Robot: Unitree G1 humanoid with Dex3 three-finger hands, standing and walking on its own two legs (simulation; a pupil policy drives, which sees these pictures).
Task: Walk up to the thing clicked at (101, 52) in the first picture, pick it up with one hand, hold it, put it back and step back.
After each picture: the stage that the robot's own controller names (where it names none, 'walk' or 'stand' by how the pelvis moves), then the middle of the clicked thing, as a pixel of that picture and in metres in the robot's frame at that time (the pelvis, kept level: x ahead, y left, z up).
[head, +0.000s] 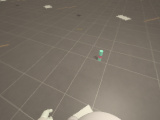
stand; (100, 55) +1.31 -0.19 -0.65
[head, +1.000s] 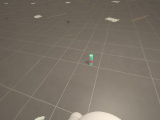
walk; (91, 60) +1.20 +0.11 -0.63
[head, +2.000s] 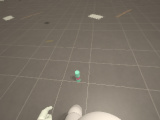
walk; (77, 76) +0.72 +0.25 -0.65
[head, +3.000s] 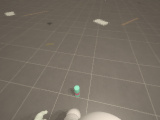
walk; (77, 91) +0.49 +0.18 -0.65
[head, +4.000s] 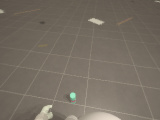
stand; (73, 98) +0.38 +0.18 -0.65
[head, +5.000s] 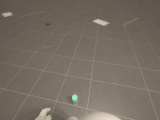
stand; (75, 100) +0.36 +0.17 -0.65
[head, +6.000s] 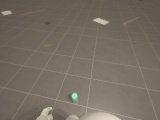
stand; (75, 99) +0.37 +0.17 -0.65
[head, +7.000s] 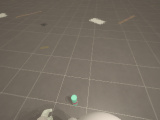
stand; (74, 100) +0.35 +0.18 -0.66
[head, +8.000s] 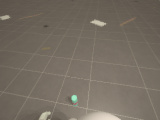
stand; (74, 101) +0.37 +0.18 -0.66
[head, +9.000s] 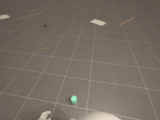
stand; (74, 101) +0.35 +0.18 -0.66
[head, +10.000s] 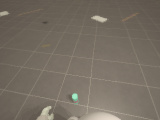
go down; (75, 99) +0.36 +0.18 -0.65
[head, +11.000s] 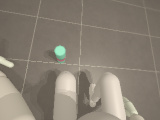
go down; (60, 56) +0.46 +0.20 -0.24
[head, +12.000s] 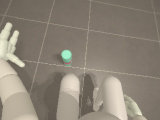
close in; (67, 59) +0.46 +0.18 -0.26
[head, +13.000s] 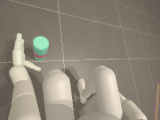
close in; (40, 51) +0.45 +0.23 -0.17
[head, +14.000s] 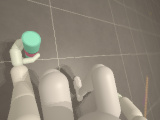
close; (31, 48) +0.45 +0.25 -0.16
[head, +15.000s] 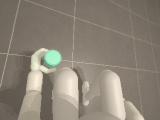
lift; (50, 62) +0.35 +0.24 -0.13
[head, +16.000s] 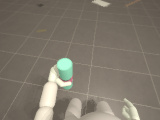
lift; (66, 76) +0.30 +0.16 +0.05
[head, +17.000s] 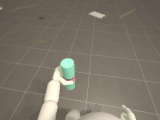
hold; (69, 76) +0.31 +0.15 +0.04
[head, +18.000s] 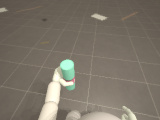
hold; (69, 77) +0.31 +0.15 +0.05
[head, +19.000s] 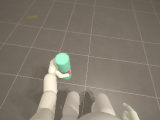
crouch; (64, 68) +0.36 +0.17 -0.01
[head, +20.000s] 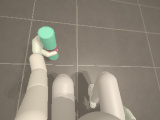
lower; (50, 46) +0.48 +0.21 -0.06
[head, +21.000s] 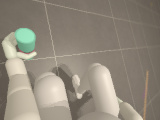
lower; (26, 47) +0.46 +0.24 -0.17
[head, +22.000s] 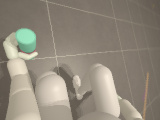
lower; (28, 47) +0.45 +0.25 -0.17
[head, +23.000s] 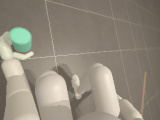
lower; (23, 47) +0.45 +0.26 -0.17
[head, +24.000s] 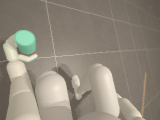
lower; (27, 49) +0.44 +0.25 -0.17
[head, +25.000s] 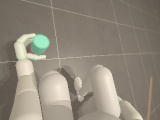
open; (37, 50) +0.45 +0.22 -0.17
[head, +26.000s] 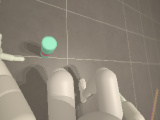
stand; (47, 49) +0.44 +0.23 -0.19
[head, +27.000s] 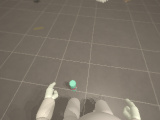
stand; (73, 86) +0.40 +0.16 -0.53
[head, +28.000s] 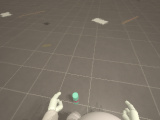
stand; (75, 98) +0.39 +0.16 -0.60
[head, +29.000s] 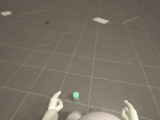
stand; (76, 98) +0.39 +0.15 -0.60
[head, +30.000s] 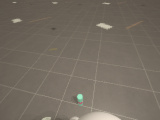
stand; (80, 100) +0.41 +0.14 -0.65
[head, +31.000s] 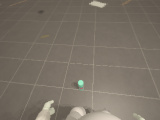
walk; (81, 85) +0.45 +0.12 -0.63
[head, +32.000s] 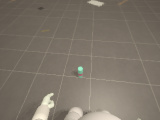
walk; (80, 72) +0.65 +0.15 -0.63
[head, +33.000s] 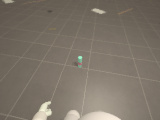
stand; (79, 62) +0.96 +0.17 -0.64
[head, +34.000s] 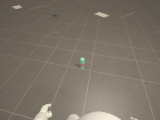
stand; (82, 63) +0.99 +0.16 -0.65
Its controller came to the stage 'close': yes
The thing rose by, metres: 0.70
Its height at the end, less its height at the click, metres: +0.00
